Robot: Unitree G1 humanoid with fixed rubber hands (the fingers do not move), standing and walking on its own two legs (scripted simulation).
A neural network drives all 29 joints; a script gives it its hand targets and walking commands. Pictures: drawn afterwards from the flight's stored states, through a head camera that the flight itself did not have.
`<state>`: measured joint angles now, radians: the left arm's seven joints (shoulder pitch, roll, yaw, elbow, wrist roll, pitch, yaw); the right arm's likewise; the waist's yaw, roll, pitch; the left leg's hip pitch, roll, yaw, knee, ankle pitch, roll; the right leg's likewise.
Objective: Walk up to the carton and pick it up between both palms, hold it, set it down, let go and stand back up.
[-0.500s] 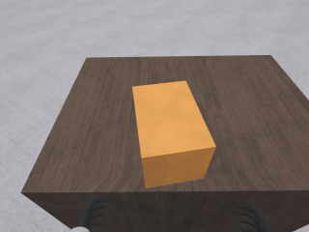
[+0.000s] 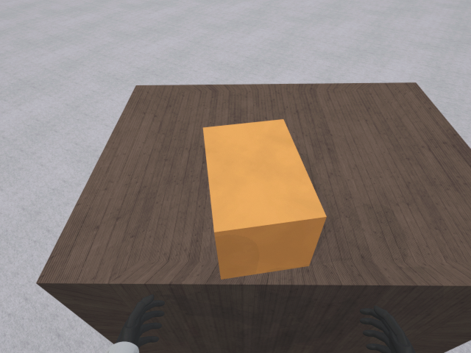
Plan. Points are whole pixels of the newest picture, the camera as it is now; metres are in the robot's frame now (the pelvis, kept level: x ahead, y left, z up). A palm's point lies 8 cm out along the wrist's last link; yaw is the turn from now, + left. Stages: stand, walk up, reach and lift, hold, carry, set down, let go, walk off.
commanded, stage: let go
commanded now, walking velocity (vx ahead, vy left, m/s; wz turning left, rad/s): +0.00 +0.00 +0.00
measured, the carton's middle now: (254, 194) +0.43 +0.01 +0.00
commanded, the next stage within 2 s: stand in 0.10 s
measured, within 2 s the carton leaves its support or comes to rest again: neither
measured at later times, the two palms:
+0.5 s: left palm out of the picture +0.08 +0.29 -0.10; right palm out of the picture +0.10 -0.30 -0.08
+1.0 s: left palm out of the picture +0.05 +0.31 -0.11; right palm out of the picture +0.09 -0.29 -0.09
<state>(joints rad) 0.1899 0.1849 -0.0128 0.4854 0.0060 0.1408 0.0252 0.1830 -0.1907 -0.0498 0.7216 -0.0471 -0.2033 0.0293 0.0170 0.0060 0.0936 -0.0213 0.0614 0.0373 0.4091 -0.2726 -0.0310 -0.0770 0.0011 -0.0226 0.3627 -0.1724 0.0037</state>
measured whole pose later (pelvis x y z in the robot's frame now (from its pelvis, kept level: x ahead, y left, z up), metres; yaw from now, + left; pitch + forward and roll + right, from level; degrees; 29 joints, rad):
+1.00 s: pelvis -0.02 +0.01 +0.00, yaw +3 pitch -5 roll +0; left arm 0.22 0.36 0.02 0.88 0.01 -0.02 -0.01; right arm 0.23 -0.36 -0.03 0.83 -0.01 -0.02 0.01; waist 0.01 -0.01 0.06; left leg -0.12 0.02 0.00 0.45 -0.25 -0.01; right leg -0.17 -0.04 -0.05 0.43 -0.18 0.02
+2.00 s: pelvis -0.01 +0.00 +0.00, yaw +3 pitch -4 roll +0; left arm 0.19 0.36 0.01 1.00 0.00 -0.02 0.01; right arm 0.20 -0.37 -0.02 0.97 0.00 -0.02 -0.01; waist 0.00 0.00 0.05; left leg -0.08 0.02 -0.01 0.36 -0.22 -0.02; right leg -0.13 -0.04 -0.07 0.36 -0.16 0.01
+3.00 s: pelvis +0.00 +0.00 +0.00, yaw +4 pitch -3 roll +0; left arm 0.18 0.35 0.02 1.03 0.00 -0.02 0.01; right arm 0.19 -0.37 -0.02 1.02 0.00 -0.02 -0.02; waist 0.00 0.00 0.06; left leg -0.06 0.03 -0.02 0.33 -0.21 -0.03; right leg -0.11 -0.03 -0.08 0.33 -0.16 0.01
